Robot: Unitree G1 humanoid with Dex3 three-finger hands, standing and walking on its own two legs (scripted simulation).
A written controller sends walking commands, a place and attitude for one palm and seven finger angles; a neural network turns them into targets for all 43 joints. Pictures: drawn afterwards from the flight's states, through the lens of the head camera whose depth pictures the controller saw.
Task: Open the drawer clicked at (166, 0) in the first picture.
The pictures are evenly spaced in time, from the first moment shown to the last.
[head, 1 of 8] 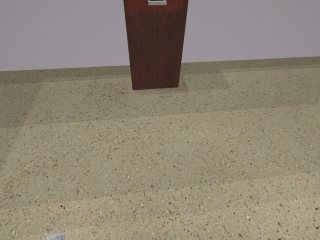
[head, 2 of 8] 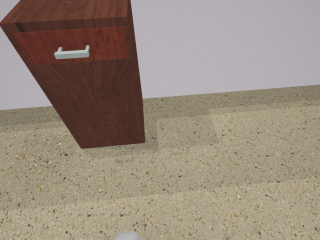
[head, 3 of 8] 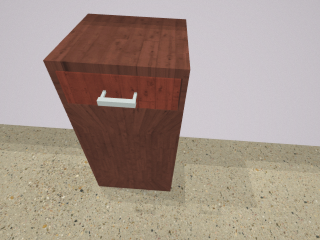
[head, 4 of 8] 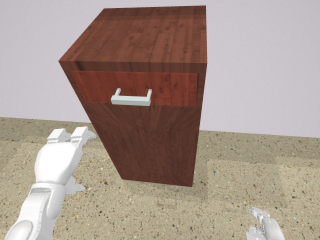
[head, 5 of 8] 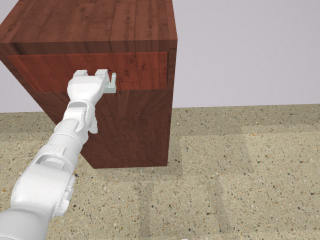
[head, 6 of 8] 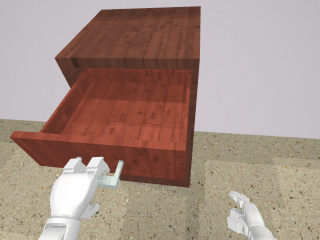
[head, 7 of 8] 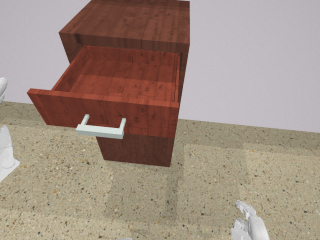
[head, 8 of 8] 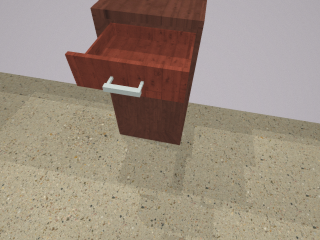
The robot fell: no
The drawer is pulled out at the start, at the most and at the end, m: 0.00 0.30 0.28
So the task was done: yes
